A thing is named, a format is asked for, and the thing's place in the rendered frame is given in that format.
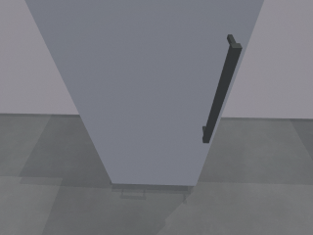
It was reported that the handle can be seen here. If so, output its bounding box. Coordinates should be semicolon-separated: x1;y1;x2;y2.
202;34;243;144

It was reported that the fridge door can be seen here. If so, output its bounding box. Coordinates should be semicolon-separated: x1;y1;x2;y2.
24;0;264;186

